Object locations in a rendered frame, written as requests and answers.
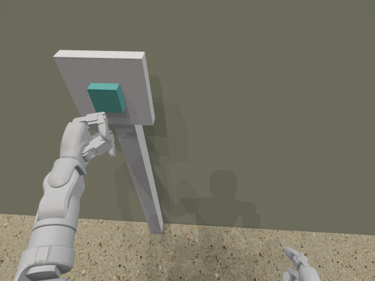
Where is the left robot hand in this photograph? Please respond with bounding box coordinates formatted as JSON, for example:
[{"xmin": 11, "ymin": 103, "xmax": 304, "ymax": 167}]
[{"xmin": 60, "ymin": 112, "xmax": 115, "ymax": 168}]

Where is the right robot hand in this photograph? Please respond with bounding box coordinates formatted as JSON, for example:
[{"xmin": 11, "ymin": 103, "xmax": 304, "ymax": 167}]
[{"xmin": 282, "ymin": 246, "xmax": 321, "ymax": 281}]

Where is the panel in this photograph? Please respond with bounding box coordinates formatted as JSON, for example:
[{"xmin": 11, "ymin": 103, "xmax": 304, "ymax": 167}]
[{"xmin": 53, "ymin": 50, "xmax": 163, "ymax": 234}]

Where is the left robot forearm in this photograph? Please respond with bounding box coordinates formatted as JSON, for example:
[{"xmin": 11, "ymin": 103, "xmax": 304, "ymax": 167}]
[{"xmin": 13, "ymin": 157, "xmax": 87, "ymax": 281}]

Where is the button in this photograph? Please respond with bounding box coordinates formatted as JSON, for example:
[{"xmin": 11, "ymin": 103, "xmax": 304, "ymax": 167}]
[{"xmin": 87, "ymin": 83, "xmax": 125, "ymax": 113}]

